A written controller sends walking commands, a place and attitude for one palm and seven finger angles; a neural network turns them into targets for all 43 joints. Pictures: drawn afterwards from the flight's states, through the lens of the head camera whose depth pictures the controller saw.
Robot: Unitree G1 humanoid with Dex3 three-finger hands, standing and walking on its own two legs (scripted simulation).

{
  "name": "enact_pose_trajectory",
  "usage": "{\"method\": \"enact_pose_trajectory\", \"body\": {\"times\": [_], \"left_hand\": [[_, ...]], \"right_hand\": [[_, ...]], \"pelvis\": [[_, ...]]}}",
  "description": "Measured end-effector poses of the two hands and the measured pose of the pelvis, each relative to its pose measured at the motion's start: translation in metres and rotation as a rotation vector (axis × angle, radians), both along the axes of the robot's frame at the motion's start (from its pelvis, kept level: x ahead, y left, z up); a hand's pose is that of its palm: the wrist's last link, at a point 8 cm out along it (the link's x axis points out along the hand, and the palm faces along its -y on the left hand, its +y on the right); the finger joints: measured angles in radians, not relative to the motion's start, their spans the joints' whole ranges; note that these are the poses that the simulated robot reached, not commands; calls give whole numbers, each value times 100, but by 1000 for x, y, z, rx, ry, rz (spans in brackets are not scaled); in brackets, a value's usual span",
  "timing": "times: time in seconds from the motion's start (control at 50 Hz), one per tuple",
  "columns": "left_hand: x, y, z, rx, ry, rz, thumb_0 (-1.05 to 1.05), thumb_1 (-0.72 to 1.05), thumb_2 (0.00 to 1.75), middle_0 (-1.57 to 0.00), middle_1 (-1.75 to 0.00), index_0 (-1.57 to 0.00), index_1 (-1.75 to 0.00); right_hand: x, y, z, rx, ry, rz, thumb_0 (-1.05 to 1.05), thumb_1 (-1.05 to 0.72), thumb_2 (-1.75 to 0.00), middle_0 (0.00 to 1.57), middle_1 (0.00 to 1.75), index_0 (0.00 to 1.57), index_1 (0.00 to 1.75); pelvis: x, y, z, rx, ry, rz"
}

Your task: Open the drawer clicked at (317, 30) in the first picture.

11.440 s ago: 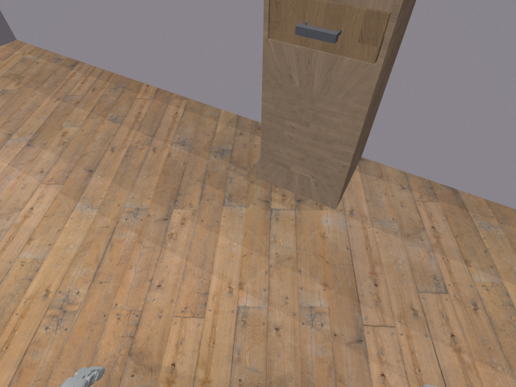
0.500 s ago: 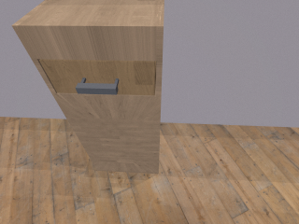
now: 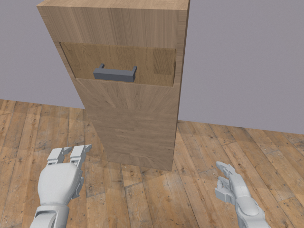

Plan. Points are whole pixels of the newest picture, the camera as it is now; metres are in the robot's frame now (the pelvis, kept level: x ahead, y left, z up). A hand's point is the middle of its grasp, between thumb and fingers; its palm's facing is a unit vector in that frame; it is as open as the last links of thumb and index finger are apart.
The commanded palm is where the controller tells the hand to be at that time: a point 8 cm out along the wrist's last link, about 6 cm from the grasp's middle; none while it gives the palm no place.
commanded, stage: raise the hand with hooked fingers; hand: left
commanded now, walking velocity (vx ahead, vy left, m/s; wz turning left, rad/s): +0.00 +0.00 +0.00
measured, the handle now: (116, 71) +0.56 +0.24 +0.10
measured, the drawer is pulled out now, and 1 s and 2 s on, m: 0.00 0.00 0.00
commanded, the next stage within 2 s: move the hooked fingers above the handle in 1.30 s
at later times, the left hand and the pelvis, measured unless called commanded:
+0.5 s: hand (67, 135) +0.26 +0.25 +0.13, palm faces +0.14 -0.09 -0.99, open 12.5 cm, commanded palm +0.23 +0.25 +0.19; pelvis +0.00 +0.03 +0.03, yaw -1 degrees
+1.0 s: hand (48, 92) +0.31 +0.28 +0.22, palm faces +0.12 -0.02 -0.99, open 13.8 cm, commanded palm +0.26 +0.27 +0.27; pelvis -0.01 +0.03 +0.04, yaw +1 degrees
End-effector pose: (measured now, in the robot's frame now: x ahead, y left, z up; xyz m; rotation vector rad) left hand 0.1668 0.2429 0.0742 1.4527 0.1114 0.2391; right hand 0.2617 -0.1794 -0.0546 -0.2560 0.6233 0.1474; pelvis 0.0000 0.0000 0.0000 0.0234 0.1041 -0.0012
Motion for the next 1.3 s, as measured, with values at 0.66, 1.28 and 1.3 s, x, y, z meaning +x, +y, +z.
{"method": "enact_pose_trajectory", "body": {"times": [0.66,1.28,1.3], "left_hand": [[86,18,142,56,-71,-166,0,-37,36,-31,-112,-31,-112],[103,20,183,74,-54,-264,0,-49,30,-32,-120,-32,-120],[103,21,184,75,-62,-252,0,-49,30,-32,-120,-32,-120]], "right_hand": [[-48,3,7,33,110,-135,1,-91,-90,20,30,20,30],[-99,-24,-14,-6,241,-155,1,-91,-90,20,30,20,30],[-98,-24,-15,-5,241,-154,1,-91,-90,20,30,20,30]], "pelvis": [[-5,29,36,-13,-146,-4],[-16,25,38,-10,-135,4],[-17,24,38,-9,-135,4]]}}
